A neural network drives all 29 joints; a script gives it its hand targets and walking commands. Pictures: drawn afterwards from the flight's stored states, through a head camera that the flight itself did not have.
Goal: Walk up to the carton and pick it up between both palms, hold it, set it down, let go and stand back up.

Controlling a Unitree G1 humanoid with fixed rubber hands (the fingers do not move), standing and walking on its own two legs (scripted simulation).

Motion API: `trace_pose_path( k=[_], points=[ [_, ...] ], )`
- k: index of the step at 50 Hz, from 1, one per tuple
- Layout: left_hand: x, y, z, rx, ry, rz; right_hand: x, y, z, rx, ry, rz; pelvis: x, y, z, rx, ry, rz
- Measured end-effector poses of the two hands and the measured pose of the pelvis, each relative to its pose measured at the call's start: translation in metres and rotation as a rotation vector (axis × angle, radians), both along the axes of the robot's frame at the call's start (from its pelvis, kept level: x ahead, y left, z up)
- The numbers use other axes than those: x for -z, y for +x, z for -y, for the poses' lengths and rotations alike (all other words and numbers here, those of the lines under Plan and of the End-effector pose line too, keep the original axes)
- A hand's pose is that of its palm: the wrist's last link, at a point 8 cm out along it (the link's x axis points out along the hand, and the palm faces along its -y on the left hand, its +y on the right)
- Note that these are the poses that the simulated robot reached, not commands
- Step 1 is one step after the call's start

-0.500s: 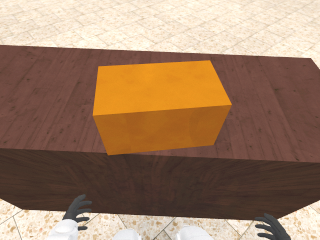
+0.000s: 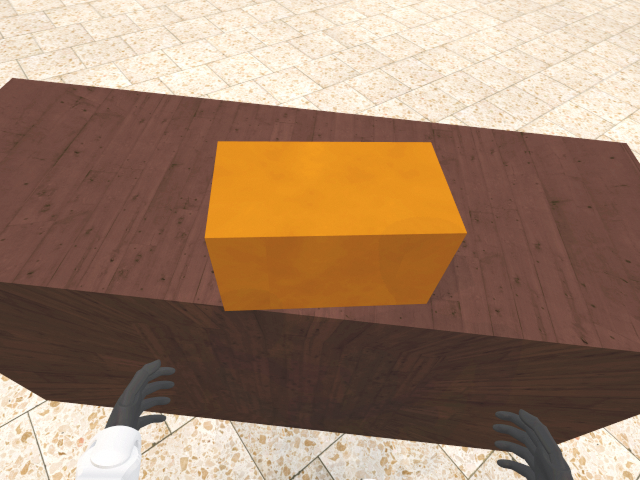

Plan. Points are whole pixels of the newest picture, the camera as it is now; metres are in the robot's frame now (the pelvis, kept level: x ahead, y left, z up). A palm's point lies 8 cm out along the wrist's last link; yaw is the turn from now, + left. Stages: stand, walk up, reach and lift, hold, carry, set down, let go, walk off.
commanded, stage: reach and lift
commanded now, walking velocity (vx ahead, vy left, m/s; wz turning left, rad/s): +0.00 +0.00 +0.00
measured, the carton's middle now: (327, 226) +0.45 +0.01 +0.04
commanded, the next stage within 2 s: none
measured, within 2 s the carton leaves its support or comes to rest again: neither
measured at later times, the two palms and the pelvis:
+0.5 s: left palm (120, 387) +0.22 +0.25 +0.00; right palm (549, 425) +0.19 -0.24 +0.02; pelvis +0.03 +0.00 +0.01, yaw +0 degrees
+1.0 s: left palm (114, 354) +0.25 +0.25 +0.04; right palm (540, 363) +0.25 -0.23 +0.06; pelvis +0.03 +0.00 +0.01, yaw +0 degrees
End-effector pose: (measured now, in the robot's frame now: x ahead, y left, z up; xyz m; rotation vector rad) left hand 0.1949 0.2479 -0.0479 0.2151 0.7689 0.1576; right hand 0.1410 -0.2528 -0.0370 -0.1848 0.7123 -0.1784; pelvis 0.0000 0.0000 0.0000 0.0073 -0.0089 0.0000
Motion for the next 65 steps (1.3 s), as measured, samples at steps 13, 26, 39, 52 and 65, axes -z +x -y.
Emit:
trace_pose_path(
  k=[13, 26, 39, 52, 65],
  points=[
    [-0.03, 0.025, -0.003, 0.018, 0.011, 0.146, -0.03, 0.029, -0.013, -0.003, 0.041, 0.108, -0.007, 0.015, -0.005, -0.001, -0.007, -0.039],
    [-0.054, 0.031, 0.0, 0.017, -0.048, 0.275, -0.057, 0.055, -0.015, -0.005, 0.071, 0.212, -0.012, 0.033, 0.0, -0.002, 0.0, -0.073],
    [-0.083, 0.046, 0.0, 0.063, -0.065, 0.415, -0.085, 0.074, -0.026, -0.009, 0.116, 0.355, -0.012, 0.034, 0.0, -0.002, -0.001, -0.076],
    [-0.093, 0.059, 0.001, 0.049, -0.092, 0.382, -0.097, 0.115, -0.026, 0.006, 0.165, 0.398, -0.012, 0.035, 0.0, -0.002, -0.001, -0.076],
    [-0.118, 0.106, 0.005, 0.109, -0.079, 0.402, -0.112, 0.154, -0.024, 0.011, 0.2, 0.434, -0.013, 0.038, 0.0, -0.002, -0.001, -0.083]
  ],
)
